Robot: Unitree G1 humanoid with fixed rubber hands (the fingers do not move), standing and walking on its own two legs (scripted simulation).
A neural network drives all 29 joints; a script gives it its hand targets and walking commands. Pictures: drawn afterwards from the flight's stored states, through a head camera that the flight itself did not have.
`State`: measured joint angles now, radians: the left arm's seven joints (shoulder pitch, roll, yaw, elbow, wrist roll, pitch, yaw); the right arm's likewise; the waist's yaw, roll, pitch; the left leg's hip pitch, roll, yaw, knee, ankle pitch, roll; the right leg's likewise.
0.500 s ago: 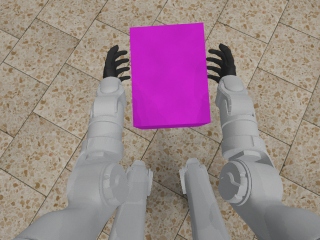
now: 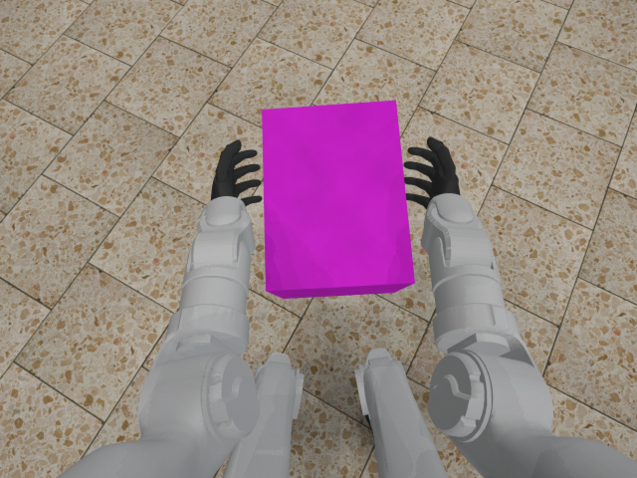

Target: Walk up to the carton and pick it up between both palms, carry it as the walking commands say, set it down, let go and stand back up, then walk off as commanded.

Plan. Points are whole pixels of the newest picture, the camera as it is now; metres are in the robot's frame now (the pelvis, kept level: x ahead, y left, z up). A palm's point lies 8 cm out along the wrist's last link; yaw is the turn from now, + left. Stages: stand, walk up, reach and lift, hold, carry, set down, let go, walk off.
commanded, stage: reach and lift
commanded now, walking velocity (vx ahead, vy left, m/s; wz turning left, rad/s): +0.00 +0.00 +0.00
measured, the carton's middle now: (334, 209) +0.47 -0.01 -0.13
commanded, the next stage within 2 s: none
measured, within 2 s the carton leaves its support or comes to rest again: neither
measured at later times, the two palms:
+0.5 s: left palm (209, 196) +0.42 +0.13 +0.03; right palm (459, 193) +0.42 -0.14 +0.03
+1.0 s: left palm (182, 188) +0.40 +0.13 +0.10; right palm (487, 179) +0.40 -0.14 +0.10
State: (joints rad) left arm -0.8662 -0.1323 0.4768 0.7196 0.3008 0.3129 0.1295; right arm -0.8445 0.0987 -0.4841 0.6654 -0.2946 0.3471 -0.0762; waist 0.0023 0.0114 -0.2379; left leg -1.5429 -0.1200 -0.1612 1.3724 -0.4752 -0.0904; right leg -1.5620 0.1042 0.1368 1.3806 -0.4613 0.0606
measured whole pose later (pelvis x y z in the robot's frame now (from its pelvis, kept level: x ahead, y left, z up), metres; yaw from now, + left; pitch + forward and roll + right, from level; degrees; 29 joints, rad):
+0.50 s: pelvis +0.03 +0.00 +0.07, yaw +0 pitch +32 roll +0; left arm -0.66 -0.17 0.42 0.63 0.30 0.29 0.08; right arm -0.63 0.18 -0.45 0.56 -0.30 0.31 -0.08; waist 0.00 0.00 -0.23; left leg -1.22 -0.10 -0.18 1.07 -0.40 -0.07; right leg -1.24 0.09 0.14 1.08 -0.39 0.04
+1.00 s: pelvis +0.05 +0.01 +0.13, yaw -1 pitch +22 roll +0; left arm -0.47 -0.22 0.37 0.55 0.33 0.30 0.08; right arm -0.47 0.20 -0.42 0.50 -0.33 0.32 -0.04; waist 0.00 0.00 -0.16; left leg -0.82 -0.07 -0.17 0.72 -0.29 -0.04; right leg -0.82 0.06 0.16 0.72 -0.28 0.04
